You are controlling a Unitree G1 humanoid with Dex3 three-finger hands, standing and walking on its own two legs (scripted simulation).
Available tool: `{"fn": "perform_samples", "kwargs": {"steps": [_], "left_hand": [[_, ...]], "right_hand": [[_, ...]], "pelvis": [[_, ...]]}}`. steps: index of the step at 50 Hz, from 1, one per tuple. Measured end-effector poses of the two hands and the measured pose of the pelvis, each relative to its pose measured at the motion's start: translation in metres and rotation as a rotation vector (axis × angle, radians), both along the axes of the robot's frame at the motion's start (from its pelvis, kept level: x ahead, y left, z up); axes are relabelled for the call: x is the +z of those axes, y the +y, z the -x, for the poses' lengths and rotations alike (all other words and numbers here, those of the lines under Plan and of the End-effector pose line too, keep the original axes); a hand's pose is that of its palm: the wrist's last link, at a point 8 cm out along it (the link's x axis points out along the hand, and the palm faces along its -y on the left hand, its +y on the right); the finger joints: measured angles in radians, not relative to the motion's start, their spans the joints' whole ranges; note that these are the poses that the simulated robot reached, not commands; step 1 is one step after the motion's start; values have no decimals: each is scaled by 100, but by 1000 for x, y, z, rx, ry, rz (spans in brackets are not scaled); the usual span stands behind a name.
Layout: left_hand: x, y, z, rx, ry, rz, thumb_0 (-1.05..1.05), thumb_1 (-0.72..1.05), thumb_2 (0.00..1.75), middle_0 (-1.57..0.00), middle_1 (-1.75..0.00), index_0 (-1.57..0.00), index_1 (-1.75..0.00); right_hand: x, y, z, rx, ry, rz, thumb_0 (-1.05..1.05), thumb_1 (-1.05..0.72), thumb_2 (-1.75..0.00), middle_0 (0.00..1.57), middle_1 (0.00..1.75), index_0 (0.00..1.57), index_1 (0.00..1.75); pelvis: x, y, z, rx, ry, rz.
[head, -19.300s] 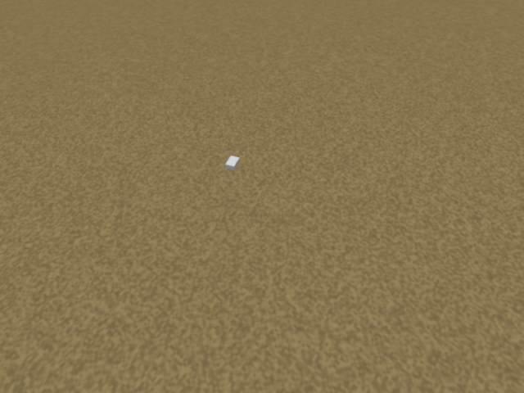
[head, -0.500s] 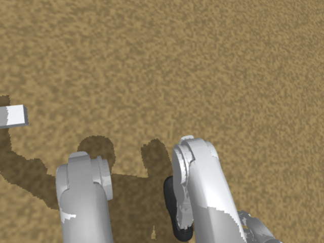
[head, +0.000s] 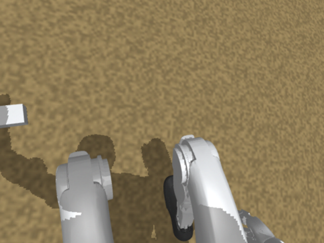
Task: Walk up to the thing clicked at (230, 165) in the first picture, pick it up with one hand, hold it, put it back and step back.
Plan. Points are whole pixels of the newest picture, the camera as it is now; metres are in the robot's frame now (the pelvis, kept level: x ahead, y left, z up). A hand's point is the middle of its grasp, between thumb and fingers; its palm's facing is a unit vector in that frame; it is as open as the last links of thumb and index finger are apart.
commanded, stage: rise first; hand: left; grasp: from above
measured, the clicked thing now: (9, 116) +0.43 +0.36 -0.29
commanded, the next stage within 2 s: approach in 0.56 s
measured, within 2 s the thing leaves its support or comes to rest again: neither
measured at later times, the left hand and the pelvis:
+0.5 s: hand out of the picture +0.39 +0.39 -0.17, palm faces -0.43 -0.14 -0.89, open 13.4 cm; pelvis +0.00 +0.00 +0.00, yaw +0 degrees
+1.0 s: hand out of the picture +0.43 +0.35 -0.17, palm faces -0.40 -0.09 -0.91, open 13.3 cm; pelvis +0.00 +0.00 +0.00, yaw +0 degrees
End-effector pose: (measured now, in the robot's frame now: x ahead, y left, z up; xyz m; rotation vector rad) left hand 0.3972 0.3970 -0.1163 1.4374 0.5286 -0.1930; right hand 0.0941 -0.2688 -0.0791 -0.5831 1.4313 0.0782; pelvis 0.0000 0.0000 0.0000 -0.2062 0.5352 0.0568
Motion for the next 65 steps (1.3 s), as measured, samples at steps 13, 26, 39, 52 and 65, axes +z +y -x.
{"fn": "perform_samples", "kwargs": {"steps": [13,26,39,52,65], "left_hand": [[2,-1,-3,6,-15,-18,0,-40,91,-23,-87,-22,-88],[2,-1,-1,10,-5,-5,0,-41,91,-22,-88,-21,-89],[-2,-3,-6,-6,-16,-10,0,-41,91,-21,-89,-20,-90],[5,-53,-45,-65,-39,-22,0,-39,89,-23,-90,-22,-90],[-6,-47,-44,21,33,-49,1,-34,84,-29,-82,-28,-82]], "right_hand": [[0,0,0,-7,-14,1,0,-90,-89,20,30,20,30],[0,-2,4,-1,-9,0,0,-90,-89,20,30,20,30],[0,-2,6,-3,3,9,0,-90,-89,20,30,20,30],[8,1,11,-41,-40,-21,0,-90,-89,20,30,20,30],[10,-7,47,-80,15,-24,0,-90,-89,20,30,20,30]], "pelvis": [[-1,0,0,0,3,-1],[-2,-1,2,0,-9,-1],[-3,-1,0,-2,-2,0],[6,-2,-1,-4,33,-9],[4,-5,3,-12,20,-20]]}}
